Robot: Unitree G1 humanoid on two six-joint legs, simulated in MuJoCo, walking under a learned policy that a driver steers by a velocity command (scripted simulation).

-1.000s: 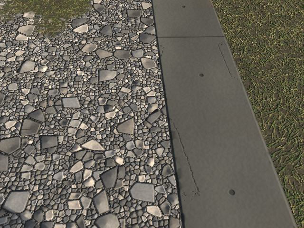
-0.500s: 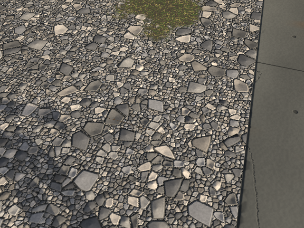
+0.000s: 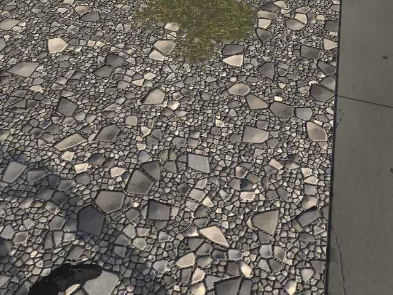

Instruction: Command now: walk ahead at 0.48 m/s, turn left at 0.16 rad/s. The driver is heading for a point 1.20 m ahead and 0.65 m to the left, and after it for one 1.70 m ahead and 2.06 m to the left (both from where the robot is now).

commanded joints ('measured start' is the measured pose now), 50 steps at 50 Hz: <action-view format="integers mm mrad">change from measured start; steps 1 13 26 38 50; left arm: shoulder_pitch -67 164 261 175 -83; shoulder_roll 119 97 227 153 131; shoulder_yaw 36 54 93 52 42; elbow -90 36 92 -14 -95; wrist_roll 7 21 -15 22 7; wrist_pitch -23 -41 26 -20 -29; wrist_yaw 2 52 76 66 43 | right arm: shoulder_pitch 14 -80 -382 -192 -69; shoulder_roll -184 -67 -64 -136 -165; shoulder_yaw -50 -26 -23 -55 -66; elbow -21 -67 -208 -189 -103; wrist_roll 3 20 7 -8 11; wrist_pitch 4 36 19 -18 8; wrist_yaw -12 -6 63 30 -10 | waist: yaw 54 59 126 91 12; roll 157 -28 -3 81 145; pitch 13 -14 42 -98 -17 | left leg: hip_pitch -4 -705 -761 -251 -282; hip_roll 288 202 128 231 188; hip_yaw -108 -103 67 -354 -357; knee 117 980 436 50 155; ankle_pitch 883 63 286 452 272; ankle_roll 93 -55 4 240 138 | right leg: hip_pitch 69 424 721 10 128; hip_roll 48 -240 -259 -87 21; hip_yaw -21 143 -165 103 112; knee -21 -396 -278 582 -13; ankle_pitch -108 -177 244 -365 -44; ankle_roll -49 -202 -117 40 62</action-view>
